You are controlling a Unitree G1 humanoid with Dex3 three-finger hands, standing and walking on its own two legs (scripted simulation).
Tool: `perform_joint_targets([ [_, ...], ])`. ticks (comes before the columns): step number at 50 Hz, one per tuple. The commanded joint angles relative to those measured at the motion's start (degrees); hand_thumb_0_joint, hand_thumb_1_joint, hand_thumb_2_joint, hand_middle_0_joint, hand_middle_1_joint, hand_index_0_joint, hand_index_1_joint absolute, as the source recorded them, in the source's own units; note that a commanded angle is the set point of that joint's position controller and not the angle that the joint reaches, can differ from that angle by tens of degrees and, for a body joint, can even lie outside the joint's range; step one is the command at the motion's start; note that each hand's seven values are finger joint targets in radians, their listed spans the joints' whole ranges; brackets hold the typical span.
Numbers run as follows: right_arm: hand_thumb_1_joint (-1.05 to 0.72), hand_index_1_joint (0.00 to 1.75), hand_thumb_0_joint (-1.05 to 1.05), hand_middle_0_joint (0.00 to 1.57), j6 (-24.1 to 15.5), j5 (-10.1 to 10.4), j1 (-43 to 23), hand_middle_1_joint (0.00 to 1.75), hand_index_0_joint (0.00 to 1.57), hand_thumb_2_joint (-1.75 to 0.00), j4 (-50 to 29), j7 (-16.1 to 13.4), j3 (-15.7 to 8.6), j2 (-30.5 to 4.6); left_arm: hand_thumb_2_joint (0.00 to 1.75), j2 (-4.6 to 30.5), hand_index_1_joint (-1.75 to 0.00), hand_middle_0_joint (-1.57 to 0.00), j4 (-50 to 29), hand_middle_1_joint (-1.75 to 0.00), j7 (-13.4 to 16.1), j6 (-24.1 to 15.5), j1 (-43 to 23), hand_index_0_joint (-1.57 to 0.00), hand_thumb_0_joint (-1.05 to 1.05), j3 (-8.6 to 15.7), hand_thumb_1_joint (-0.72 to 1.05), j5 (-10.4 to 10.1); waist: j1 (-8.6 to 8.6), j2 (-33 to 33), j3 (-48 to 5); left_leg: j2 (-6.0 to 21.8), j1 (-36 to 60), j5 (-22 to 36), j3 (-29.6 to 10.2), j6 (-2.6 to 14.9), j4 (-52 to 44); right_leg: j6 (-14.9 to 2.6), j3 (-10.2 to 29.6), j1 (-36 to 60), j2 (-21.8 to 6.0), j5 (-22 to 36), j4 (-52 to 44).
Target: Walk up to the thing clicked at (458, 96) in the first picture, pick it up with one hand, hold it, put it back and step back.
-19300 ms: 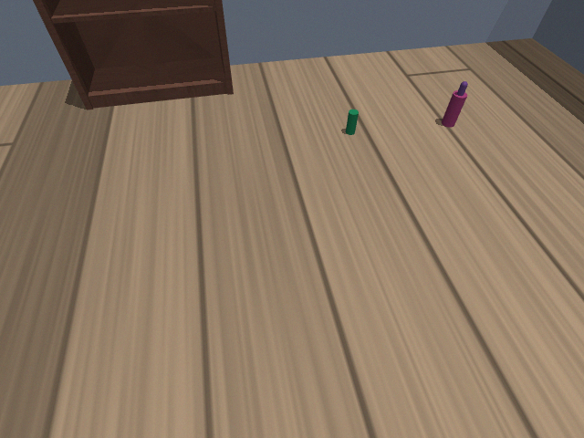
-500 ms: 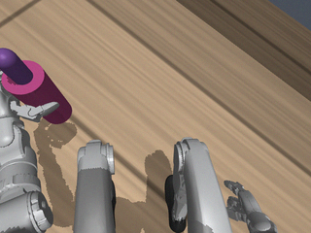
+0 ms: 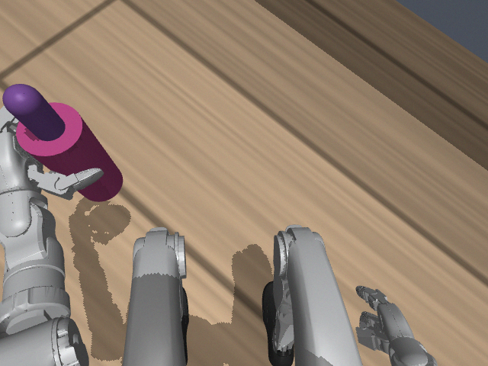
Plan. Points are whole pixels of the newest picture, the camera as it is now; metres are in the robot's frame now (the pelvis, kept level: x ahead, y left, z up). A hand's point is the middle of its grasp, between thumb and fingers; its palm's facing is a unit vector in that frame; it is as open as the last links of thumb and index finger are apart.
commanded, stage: lift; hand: left
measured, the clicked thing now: (70, 149) +0.42 +0.25 +0.00
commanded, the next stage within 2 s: hold in 1.82 s
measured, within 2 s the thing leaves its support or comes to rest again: neither
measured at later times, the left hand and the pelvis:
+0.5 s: hand (0, 92) +0.40 +0.24 +0.16, palm faces +0.27 -0.96 -0.03, open 11.1 cm; pelvis +0.03 +0.00 +0.13, yaw +2 degrees
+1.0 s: hand out of the picture +0.39 +0.22 +0.28, palm faces +0.28 -0.96 -0.02, open 11.1 cm; pelvis +0.05 +0.01 +0.24, yaw +4 degrees
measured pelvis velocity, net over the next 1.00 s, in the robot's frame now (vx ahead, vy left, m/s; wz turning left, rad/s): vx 0.05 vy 0.01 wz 0.07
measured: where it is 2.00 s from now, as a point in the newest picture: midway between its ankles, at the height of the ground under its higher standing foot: (227, 342)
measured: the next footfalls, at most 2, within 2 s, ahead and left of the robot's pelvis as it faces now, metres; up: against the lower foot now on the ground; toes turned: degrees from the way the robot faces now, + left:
none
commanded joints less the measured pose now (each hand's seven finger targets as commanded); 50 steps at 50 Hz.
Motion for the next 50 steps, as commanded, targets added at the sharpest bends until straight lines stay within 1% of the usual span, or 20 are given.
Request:
perform_joint_targets([
  [1, -0.91, 0.30, 0.00, 0.20, -1.49, 1.05, 4.40, 0.30, 0.20, -0.90, -6.16, -1.29, -4.64, -11.10, 1.29, 11.65, -1.50, -1.32, -15.34, -1.53, 0.82, -1.94, -10.89, -1.38, 0.00, 0.96, -0.05, -0.85, 1.25, 8.75, -34.39, -1.13, 30.31, 3.32, 1.40, 2.40, -20.13, -3.25, -1.91, 17.70, 1.40, 6.47, -17.74],
  [2, -0.91, 0.30, 0.00, 0.20, -1.61, 1.24, 4.69, 0.30, 0.20, -0.90, -6.34, -1.39, -4.61, -11.03, 1.29, 11.36, -1.50, -1.31, -18.70, -1.52, 1.06, -1.84, -12.75, -1.36, 0.00, 0.31, -0.06, -1.27, 0.68, 8.33, -34.08, -1.02, 30.54, 2.92, 1.27, 2.49, -20.56, -3.12, -1.80, 18.35, 1.46, 6.40, -18.62],
  [6, -0.91, 0.30, 0.00, 0.20, -1.93, 1.84, 5.20, 0.30, 0.20, -0.90, -6.62, -1.89, -4.71, -9.91, 1.30, 12.07, -1.50, -1.32, -23.99, -1.52, 2.34, -0.37, -9.74, -1.37, 0.00, 1.06, -0.04, -1.79, 1.94, 7.21, -36.19, -1.18, 33.16, 6.42, 2.18, 2.69, -22.45, -2.79, -0.81, 24.60, 1.32, 9.08, -22.09],
  [8, -0.91, 0.30, 0.00, 0.20, -2.20, 2.12, 4.96, 0.30, 0.20, -0.90, -7.01, -2.04, -4.87, -9.37, 1.31, 7.79, -1.50, -1.32, -25.69, -1.52, 2.71, 1.00, -7.54, -1.37, 0.00, -2.41, -0.01, -1.90, 1.07, 7.35, -34.75, -1.03, 35.07, 6.17, 2.01, 2.60, -24.20, -2.78, -0.69, 25.10, 1.29, 9.09, -23.89],
  [9, -0.91, 0.30, 0.00, 0.20, -2.21, 2.30, 4.90, 0.30, 0.20, -0.90, -6.92, -2.26, -4.98, -9.54, 1.30, 8.93, -1.50, -1.32, -26.02, -1.52, 3.07, 1.78, -6.74, -1.37, 0.00, -1.79, -0.02, -1.73, 1.37, 6.97, -34.13, -1.00, 35.53, 6.14, 2.08, 2.62, -24.97, -2.70, -0.51, 26.39, 1.21, 9.26, -25.11],
  [12, -0.91, 0.30, 0.00, 0.20, -2.55, 2.67, 4.91, 0.30, 0.20, -0.90, -7.29, -2.42, -5.13, -9.08, 1.29, 7.25, -1.49, -1.31, -29.58, -1.51, 3.61, 3.47, -4.78, -1.36, 0.00, -3.54, -0.04, -2.11, 1.39, 6.34, -34.52, -1.02, 38.04, 9.50, 2.37, 2.79, -26.33, -2.53, -0.14, 30.60, 1.15, 12.37, -27.41],
  [14, -0.91, 0.30, 0.00, 0.20, -2.62, 3.01, 4.35, 0.30, 0.20, -0.90, -8.05, -2.60, -5.21, -8.76, 1.29, 5.91, -1.49, -1.31, -31.52, -1.50, 4.56, 4.78, -3.17, -1.36, 0.00, -4.75, -0.04, -2.11, 1.56, 6.19, -33.23, -0.95, 40.17, 7.97, 2.17, 2.66, -28.89, -2.57, -0.01, 31.74, 1.15, 10.89, -29.84],
  [19, -0.90, 0.30, 0.00, 0.20, -2.76, 3.69, 3.76, 0.30, 0.20, -0.90, -9.54, -3.16, -5.37, -8.45, 1.30, 6.87, -1.50, -1.32, -39.54, -1.52, 7.73, 7.20, 0.30, -1.37, 0.00, -4.16, -0.02, -1.69, 2.95, 7.30, -33.79, -0.93, 48.06, 9.29, 0.99, 2.24, -35.51, -2.60, -0.28, 37.20, 0.99, 12.34, -33.95],
  [21, -0.90, 0.30, 0.00, 0.20, -2.73, 3.82, 3.55, 0.30, 0.20, -0.90, -10.10, -3.41, -5.17, -7.93, 1.30, 5.27, -1.50, -1.31, -40.69, -1.51, 8.80, 8.21, 4.01, -1.36, 0.00, -5.36, -0.05, -1.61, 3.07, 6.55, -32.84, -0.89, 50.83, 10.55, 0.84, 2.21, -37.86, -2.48, -0.30, 39.78, 1.14, 13.40, -36.01],
  [22, -0.91, 0.30, 0.00, 0.20, -2.94, 3.77, 3.64, 0.30, 0.20, -0.90, -10.24, -3.56, -5.23, -7.56, 1.30, 2.77, -1.49, -1.30, -41.48, -1.51, 9.06, 8.73, 6.02, -1.34, 0.00, -7.63, -0.06, -1.64, 2.17, 5.64, -32.79, -0.88, 52.02, 12.37, 1.11, 2.30, -38.42, -2.22, -0.27, 41.69, 1.16, 15.28, -37.54],
  [23, -0.91, 0.30, 0.00, 0.20, -3.17, 3.88, 3.66, 0.30, 0.20, -0.90, -10.24, -3.80, -5.22, -7.54, 1.29, 3.09, -1.49, -1.30, -42.33, -1.50, 9.57, 9.12, 5.56, -1.34, 0.00, -7.36, -0.08, -1.89, 2.08, 5.07, -32.53, -1.09, 52.33, 12.43, 1.61, 2.44, -39.06, -2.14, -0.01, 43.76, 1.30, 15.44, -39.05],
  [27, -0.91, 0.30, 0.00, 0.20, -3.99, 3.79, 4.62, 0.30, 0.20, -0.90, -9.28, -4.16, -4.63, -6.49, 1.27, 0.38, -1.47, -1.29, -40.74, -1.48, 10.32, 10.39, 8.08, -1.33, 0.00, -10.19, -0.10, -1.59, 0.02, 2.80, -27.29, -1.30, 53.78, 16.31, 2.25, 3.04, -41.75, -1.58, 0.35, 49.82, 1.32, 20.22, -43.28],
  [29, -0.91, 0.30, 0.00, 0.20, -4.13, 3.75, 4.91, 0.30, 0.20, -0.90, -8.21, -4.26, -4.32, -5.84, 1.25, -0.27, -1.45, -1.30, -38.31, -1.46, 10.43, 10.59, 8.97, -1.33, 0.00, -10.47, -0.07, -1.30, -0.01, 2.55, -24.12, -1.41, 54.92, 16.39, 2.39, 3.00, -43.58, -1.68, 0.50, 50.93, 1.24, 20.23, -45.16],
  [30, -0.91, 0.30, 0.00, 0.20, -4.34, 3.67, 4.99, 0.30, 0.20, -0.90, -8.64, -4.26, -4.60, -6.23, 1.26, 0.86, -1.46, -1.30, -40.43, -1.46, 10.61, 10.24, 7.79, -1.33, 0.00, -9.66, -0.08, -1.27, 0.97, 3.36, -24.24, -1.35, 57.03, 17.05, 2.35, 2.85, -44.90, -1.84, 0.53, 51.67, 1.27, 20.42, -45.93],
  [31, -0.91, 0.30, 0.00, 0.20, -4.40, 3.51, 4.81, 0.30, 0.20, -0.90, -9.36, -4.33, -5.00, -6.64, 1.25, -0.07, -1.45, -1.30, -40.35, -1.46, 10.57, 10.16, 7.64, -1.34, 0.00, -11.18, -0.06, -0.74, 0.12, 4.13, -24.53, -1.34, 58.61, 17.19, 2.11, 2.68, -46.07, -1.95, 0.28, 52.49, 1.21, 20.55, -46.62],
  [32, -0.91, 0.30, 0.00, 0.20, -4.48, 3.53, 4.93, 0.30, 0.20, -0.90, -9.09, -4.36, -4.92, -6.65, 1.26, 0.01, -1.45, -1.30, -39.51, -1.46, 10.84, 10.19, 7.88, -1.33, 0.00, -10.79, -0.03, -0.64, 1.15, 4.35, -22.94, -1.32, 60.33, 16.49, 1.95, 2.42, -47.66, -2.12, 0.17, 52.49, 1.15, 19.42, -47.60],
  [34, -0.91, 0.30, 0.00, 0.20, -4.75, 3.39, 5.28, 0.30, 0.20, -0.90, -9.19, -4.37, -4.66, -6.01, 1.26, -0.88, -1.45, -1.30, -39.17, -1.46, 10.83, 10.18, 8.50, -1.34, 0.00, -12.14, -0.01, -0.21, 0.99, 4.64, -22.00, -1.42, 62.17, 17.58, 2.43, 2.36, -49.34, -2.02, 0.36, 54.79, 1.09, 20.72, -49.96],
  [35, -0.91, 0.30, 0.00, 0.20, -4.81, 3.35, 5.94, 0.30, 0.20, -0.90, -8.97, -4.28, -4.76, -6.30, 1.26, -0.33, -1.45, -1.31, -37.87, -1.45, 10.95, 10.12, 10.68, -1.34, 0.00, -11.00, -0.02, -0.10, 1.32, 4.14, -22.44, -1.28, 63.72, 20.50, 2.34, 2.32, -50.16, -2.02, 0.09, 56.72, 1.07, 23.14, -50.44],
  [39, -0.91, 0.30, 0.00, 0.20, -5.08, 3.03, 6.32, 0.30, 0.20, -0.90, -9.13, -3.81, -4.42, -5.87, 1.23, -2.27, -1.43, -1.29, -39.00, -1.44, 11.29, 9.48, 9.18, -1.33, 0.00, -12.93, -0.08, 0.03, 2.01, 5.76, -22.34, -0.96, 70.52, 24.70, 1.96, 1.78, -53.60, -2.19, -0.49, 58.46, 1.08, 25.35, -52.62],
  [50, -0.92, 0.30, 0.00, 0.20, -5.20, 2.29, 5.50, 0.30, 0.20, -0.90, -9.27, -3.74, -4.01, -4.99, 1.20, -3.05, -1.42, -1.30, -37.30, -1.42, 12.34, 6.96, 8.56, -1.33, 0.00, -14.18, -0.08, 1.22, 1.91, 2.74, -16.98, -1.74, 71.86, 19.33, 3.39, 2.05, -60.94, -1.65, -0.04, 67.56, 0.78, 23.16, -60.94],
])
